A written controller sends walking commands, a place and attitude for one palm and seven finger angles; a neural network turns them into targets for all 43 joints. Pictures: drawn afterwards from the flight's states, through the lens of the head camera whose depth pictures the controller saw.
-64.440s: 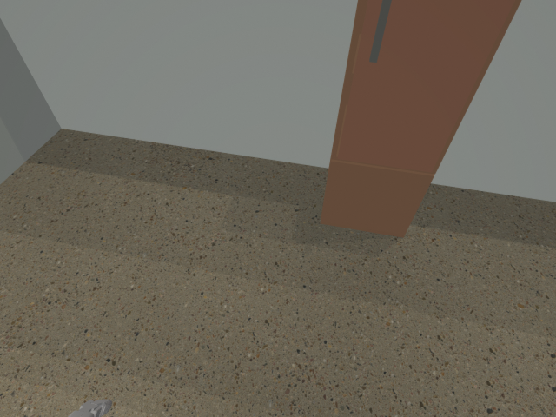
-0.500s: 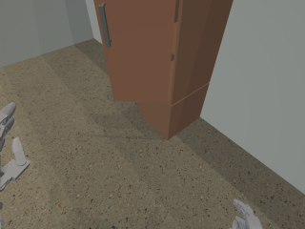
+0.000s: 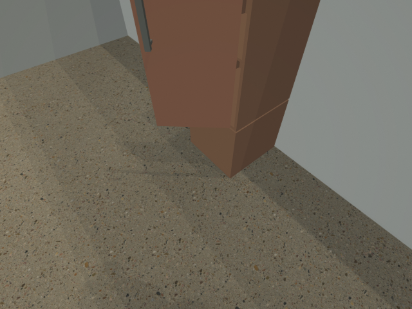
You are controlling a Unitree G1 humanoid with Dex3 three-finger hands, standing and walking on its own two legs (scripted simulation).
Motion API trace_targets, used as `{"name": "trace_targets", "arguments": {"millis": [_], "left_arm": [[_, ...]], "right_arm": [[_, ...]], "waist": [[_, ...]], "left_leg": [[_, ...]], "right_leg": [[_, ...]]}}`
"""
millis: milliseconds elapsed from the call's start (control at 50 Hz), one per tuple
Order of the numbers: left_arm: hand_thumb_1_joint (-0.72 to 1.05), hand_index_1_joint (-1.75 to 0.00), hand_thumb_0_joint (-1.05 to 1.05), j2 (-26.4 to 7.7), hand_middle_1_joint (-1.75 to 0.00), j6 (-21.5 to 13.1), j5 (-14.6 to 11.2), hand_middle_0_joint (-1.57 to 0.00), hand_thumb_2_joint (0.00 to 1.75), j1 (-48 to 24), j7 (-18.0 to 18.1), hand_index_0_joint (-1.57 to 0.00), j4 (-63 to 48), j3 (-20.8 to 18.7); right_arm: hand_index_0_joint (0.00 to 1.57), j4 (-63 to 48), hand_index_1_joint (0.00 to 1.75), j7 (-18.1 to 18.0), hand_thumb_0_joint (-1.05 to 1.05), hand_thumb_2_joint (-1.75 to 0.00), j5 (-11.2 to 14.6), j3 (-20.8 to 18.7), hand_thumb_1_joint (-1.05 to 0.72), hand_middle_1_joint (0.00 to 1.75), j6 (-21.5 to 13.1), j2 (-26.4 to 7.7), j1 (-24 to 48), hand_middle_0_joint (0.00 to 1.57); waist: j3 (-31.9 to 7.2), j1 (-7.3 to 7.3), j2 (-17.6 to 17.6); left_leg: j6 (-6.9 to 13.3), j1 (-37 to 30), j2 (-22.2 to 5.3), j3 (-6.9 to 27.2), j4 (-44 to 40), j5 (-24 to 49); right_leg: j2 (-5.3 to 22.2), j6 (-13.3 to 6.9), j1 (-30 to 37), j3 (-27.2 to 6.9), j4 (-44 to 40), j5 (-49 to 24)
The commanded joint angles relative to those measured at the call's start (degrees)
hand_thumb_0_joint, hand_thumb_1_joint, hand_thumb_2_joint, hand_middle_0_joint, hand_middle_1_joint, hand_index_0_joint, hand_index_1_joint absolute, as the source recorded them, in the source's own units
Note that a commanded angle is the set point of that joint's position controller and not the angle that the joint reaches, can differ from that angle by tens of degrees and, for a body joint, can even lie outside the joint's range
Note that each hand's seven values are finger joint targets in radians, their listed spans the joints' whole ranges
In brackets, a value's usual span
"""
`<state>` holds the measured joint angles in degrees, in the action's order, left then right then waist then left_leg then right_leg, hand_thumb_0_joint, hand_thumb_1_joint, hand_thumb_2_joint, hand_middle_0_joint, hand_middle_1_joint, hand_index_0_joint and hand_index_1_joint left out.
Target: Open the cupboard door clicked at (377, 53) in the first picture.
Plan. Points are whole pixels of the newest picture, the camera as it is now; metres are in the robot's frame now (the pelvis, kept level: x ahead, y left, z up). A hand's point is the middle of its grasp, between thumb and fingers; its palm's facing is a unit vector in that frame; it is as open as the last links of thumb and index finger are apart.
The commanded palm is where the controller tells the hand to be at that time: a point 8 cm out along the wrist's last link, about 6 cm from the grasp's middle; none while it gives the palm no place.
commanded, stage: let the arm hang, fingers relaxed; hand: left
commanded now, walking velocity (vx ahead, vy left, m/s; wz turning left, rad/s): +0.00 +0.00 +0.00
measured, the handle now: (144, 20) +0.88 +0.25 +0.14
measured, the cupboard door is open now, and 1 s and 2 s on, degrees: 48 48 48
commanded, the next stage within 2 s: look to check the result in 0.58 s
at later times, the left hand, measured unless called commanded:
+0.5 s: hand out of the picture +0.06 +0.18 -0.17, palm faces -0.02 -0.98 -0.22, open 7.3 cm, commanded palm none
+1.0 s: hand out of the picture +0.05 +0.20 -0.16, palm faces -0.03 -0.97 -0.26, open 7.4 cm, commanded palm none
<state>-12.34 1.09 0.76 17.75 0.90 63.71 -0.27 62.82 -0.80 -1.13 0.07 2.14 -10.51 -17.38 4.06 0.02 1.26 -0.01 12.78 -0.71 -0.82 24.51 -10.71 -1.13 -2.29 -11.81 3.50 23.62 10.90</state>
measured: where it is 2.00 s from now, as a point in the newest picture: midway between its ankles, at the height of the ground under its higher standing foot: outside the picture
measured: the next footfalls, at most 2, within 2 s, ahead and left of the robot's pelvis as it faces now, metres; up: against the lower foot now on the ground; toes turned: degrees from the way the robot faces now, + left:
none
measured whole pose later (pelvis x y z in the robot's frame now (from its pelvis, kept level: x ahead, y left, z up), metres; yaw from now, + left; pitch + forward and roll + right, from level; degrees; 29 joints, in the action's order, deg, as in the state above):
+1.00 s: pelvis +0.03 +0.00 +0.00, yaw -1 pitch -2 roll +0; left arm -11.9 -0.8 0.7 12.8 1.2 65.7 -0.3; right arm 65.1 -1.2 -1.0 -0.6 0.8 -12.6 -12.5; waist 3.0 0.7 1.6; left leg -0.1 7.5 -0.9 -2.4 20.3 -11.3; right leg -1.4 -2.1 -7.5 1.9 20.4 11.4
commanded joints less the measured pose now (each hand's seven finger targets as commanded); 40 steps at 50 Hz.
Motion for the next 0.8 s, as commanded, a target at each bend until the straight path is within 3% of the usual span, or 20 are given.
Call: {"name": "trace_targets", "arguments": {"millis": [0,60,360,520,640,780], "left_arm": [[0.9,-0.3,0.0,-6.4,-0.3,-1.7,-0.4,-0.2,0.9,-0.1,0.6,-0.2,-1.0,-1.2],[0.9,-0.3,0.0,-6.4,-0.3,-1.7,-0.4,-0.2,0.9,0.1,0.7,-0.2,-0.1,-1.2],[0.9,-0.3,0.0,-5.5,-0.3,-2.1,-0.3,-0.2,0.9,-1.5,1.0,-0.2,-0.1,-1.5],[0.9,-0.3,0.0,-6.1,-0.3,-2.5,-0.3,-0.2,0.9,-3.1,0.9,-0.2,-0.8,-1.8],[0.9,-0.3,0.0,-6.8,-0.3,-2.7,-0.3,-0.2,0.9,-3.5,0.9,-0.2,-0.9,-1.9],[0.9,-0.3,0.0,-7.4,-0.3,-2.7,-0.4,-0.2,0.9,-3.9,0.8,-0.2,-0.3,-1.7]], "right_arm": [[0.2,-1.2,0.3,-0.7,0.0,-0.9,0.2,-1.6,-0.9,0.3,-1.9,-6.6,-1.8,0.2],[0.2,-0.3,0.3,-0.8,0.0,-0.9,0.3,-1.5,-0.9,0.3,-1.8,-6.2,-2.5,0.2],[0.2,0.8,0.3,-0.8,0.0,-0.9,0.0,-1.7,-0.9,0.3,-2.2,-5.6,-1.2,0.2],[0.2,0.4,0.3,-0.9,0.0,-0.9,0.0,-1.9,-0.9,0.3,-2.5,-6.5,0.5,0.2],[0.2,0.2,0.3,-0.9,0.0,-0.9,0.2,-2.1,-0.9,0.3,-2.5,-7.8,1.3,0.2],[0.2,0.4,0.3,-0.9,0.0,-0.9,0.1,-1.9,-0.9,0.3,-2.5,-8.4,2.2,0.2]], "waist": [[-1.6,0.31,-0.9],[-0.4,0.37,-2.9],[1.4,0.47,-1.3],[-0.9,0.5,0.5],[-1.8,0.56,-1.5],[-2.1,0.63,-1.3]], "left_leg": [[2.2,-0.6,-5.0,4.8,-5.8,-2.7],[2.2,-0.9,-4.9,4.2,-5.6,-2.1],[1.8,-1.4,-4.9,3.7,-6.2,0.6],[1.6,-2.9,-5.3,3.9,-6.4,4.2],[1.7,-4.4,-5.5,3.9,-6.3,4.8],[1.6,-5.3,-5.7,3.8,-6.8,5.3]], "right_leg": [[6.6,-1.4,-0.8,-7.5,-6.7,5.4],[6.7,-1.4,-1.6,-7.4,-6.9,6.0],[6.8,-1.0,-1.5,-8.2,-6.9,2.3],[6.9,-0.9,1.1,-8.0,-6.1,-4.2],[6.9,-0.8,1.4,-8.1,-6.7,-5.1],[7.2,-0.7,2.2,-8.0,-7.0,-6.2]]}}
